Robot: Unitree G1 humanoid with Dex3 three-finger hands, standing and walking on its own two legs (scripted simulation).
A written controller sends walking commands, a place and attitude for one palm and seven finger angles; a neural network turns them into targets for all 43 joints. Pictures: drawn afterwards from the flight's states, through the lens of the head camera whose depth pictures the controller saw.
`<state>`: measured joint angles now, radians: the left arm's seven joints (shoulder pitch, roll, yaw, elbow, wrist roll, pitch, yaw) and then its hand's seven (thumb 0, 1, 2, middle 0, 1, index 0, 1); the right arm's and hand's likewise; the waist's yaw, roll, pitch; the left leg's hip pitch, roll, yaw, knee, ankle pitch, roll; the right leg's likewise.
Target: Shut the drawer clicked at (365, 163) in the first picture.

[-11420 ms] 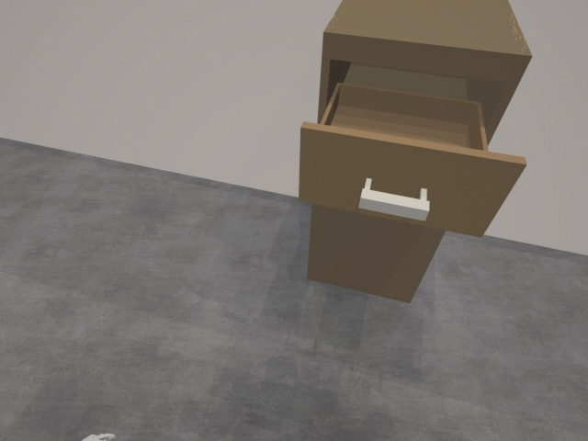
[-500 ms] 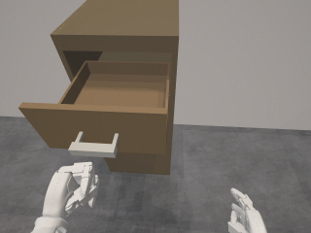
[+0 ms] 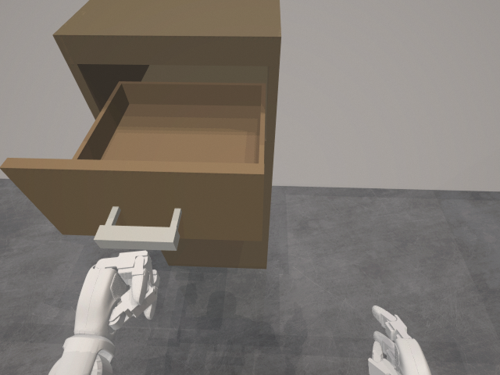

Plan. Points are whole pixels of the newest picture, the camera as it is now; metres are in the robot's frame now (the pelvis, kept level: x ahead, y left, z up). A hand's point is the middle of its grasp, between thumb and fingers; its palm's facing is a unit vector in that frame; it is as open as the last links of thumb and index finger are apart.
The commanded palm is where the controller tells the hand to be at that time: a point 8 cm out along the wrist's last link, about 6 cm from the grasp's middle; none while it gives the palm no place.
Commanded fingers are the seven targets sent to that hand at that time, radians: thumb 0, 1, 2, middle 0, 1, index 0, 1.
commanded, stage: bring the fist close to the handle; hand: left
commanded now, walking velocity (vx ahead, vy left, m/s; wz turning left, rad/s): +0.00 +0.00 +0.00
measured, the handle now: (142, 225) +0.32 +0.18 +0.08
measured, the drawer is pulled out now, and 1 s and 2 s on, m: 0.28 0.23 0.09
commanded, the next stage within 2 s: push the drawer shut in 0.22 s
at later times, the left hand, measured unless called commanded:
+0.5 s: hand (159, 288) +0.23 +0.14 +0.07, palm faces -0.02 -1.00 -0.06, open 3.3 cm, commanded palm +0.22 +0.19 +0.08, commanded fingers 0.00 0.90 0.90 -1.40 -1.60 -1.40 -1.60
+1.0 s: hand (166, 247) +0.29 +0.14 +0.07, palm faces -0.03 -1.00 -0.05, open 3.1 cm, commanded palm +0.28 +0.19 +0.08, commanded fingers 0.00 0.90 0.90 -1.40 -1.60 -1.40 -1.60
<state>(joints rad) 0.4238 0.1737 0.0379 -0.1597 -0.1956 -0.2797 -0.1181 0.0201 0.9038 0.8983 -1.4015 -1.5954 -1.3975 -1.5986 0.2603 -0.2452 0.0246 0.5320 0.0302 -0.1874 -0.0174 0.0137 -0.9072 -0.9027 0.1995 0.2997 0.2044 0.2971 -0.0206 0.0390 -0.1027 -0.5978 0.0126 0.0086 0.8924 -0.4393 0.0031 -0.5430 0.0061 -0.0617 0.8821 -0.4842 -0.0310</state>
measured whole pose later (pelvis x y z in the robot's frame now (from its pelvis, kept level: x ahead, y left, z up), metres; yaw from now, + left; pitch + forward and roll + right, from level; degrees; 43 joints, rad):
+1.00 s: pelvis -0.01 +0.00 +0.00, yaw +0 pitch +8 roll +0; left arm 0.02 0.19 0.06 0.19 -0.19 -0.26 -0.10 -0.01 0.86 0.92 -1.40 -1.60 -1.40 -1.60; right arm 0.23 -0.26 0.04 0.59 0.04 -0.13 -0.03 0.01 -0.91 -0.90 0.20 0.30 0.20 0.30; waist -0.03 0.04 -0.08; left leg -0.59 0.01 0.01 0.85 -0.40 0.00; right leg -0.54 0.01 -0.06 0.85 -0.45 -0.04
